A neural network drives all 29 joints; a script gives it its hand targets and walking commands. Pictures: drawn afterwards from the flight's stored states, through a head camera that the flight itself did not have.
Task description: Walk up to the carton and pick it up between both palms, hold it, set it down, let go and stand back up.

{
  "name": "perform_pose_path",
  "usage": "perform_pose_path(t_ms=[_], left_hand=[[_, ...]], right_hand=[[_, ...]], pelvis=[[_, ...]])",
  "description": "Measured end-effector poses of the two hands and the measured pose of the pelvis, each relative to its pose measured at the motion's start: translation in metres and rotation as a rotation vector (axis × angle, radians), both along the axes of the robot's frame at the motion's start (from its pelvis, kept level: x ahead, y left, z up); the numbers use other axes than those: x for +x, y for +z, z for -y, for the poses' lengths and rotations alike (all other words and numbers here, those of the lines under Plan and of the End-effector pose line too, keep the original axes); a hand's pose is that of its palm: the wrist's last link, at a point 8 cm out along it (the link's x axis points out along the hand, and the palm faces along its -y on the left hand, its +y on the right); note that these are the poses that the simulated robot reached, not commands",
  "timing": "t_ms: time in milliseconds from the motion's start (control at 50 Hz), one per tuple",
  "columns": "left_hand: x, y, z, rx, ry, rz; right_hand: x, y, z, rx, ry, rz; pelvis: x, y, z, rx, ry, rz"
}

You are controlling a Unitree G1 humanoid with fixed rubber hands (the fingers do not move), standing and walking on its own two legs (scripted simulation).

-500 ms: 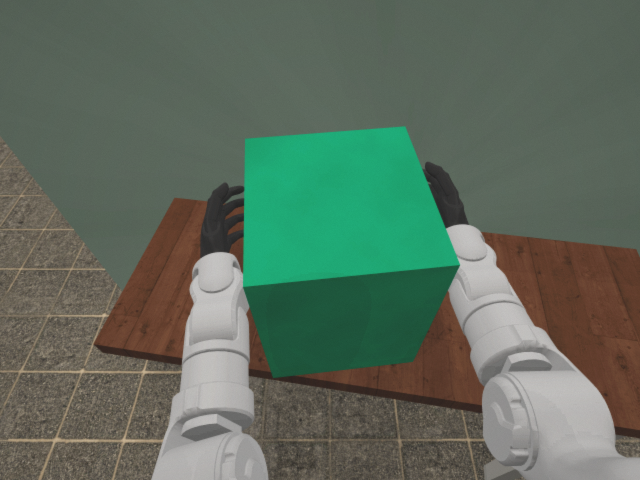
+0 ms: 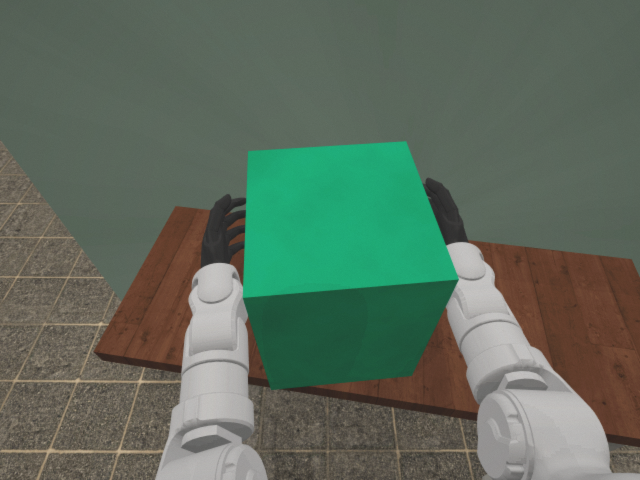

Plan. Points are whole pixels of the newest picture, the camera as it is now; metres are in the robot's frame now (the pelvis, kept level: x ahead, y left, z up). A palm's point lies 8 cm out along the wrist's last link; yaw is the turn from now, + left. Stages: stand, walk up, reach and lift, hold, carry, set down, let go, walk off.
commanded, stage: reach and lift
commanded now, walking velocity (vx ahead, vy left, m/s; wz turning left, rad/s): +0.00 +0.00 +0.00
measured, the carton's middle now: (335, 271) +0.37 +0.05 +0.04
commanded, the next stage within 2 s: none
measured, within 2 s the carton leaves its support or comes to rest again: leaves its support in 0.50 s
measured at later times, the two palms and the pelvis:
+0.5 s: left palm (219, 262) +0.34 +0.19 +0.08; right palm (450, 240) +0.40 -0.10 +0.09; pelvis +0.00 +0.00 +0.00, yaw +1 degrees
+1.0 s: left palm (207, 244) +0.33 +0.19 +0.13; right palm (463, 235) +0.37 -0.10 +0.13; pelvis -0.04 +0.00 +0.00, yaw +1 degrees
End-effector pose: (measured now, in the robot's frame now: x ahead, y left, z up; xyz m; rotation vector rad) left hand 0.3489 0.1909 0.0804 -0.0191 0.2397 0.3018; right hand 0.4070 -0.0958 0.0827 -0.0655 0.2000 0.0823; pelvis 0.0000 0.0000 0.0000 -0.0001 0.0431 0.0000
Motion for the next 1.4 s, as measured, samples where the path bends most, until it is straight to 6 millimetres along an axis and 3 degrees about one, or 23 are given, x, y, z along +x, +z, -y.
perform_pose_path(t_ms=[500, 680, 840, 1100, 1400], left_hand=[[-0.005, 0.003, 0.002, -0.016, 0.009, 0.041], [-0.014, 0.022, 0.005, -0.018, -0.009, 0.12], [-0.021, 0.01, 0.004, -0.061, -0.041, 0.002], [-0.009, 0.067, -0.004, -0.005, -0.054, 0.079], [-0.016, 0.074, -0.013, 0.009, -0.05, 0.088]], right_hand=[[-0.007, 0.006, 0.001, -0.046, -0.001, 0.062], [-0.022, 0.029, 0.004, -0.075, -0.022, 0.147], [-0.038, 0.017, 0.006, -0.061, -0.059, 0.019], [-0.031, 0.063, -0.001, -0.001, -0.073, 0.094], [-0.036, 0.076, -0.012, -0.003, -0.073, 0.107]], pelvis=[[-0.005, 0.0, 0.001, -0.006, 0.01, -0.029], [-0.022, 0.0, 0.004, -0.006, 0.018, 0.013], [-0.037, 0.0, 0.004, -0.002, 0.017, 0.024], [-0.037, 0.0, -0.007, -0.001, 0.018, 0.051], [-0.018, -0.001, -0.013, -0.007, 0.038, 0.139]])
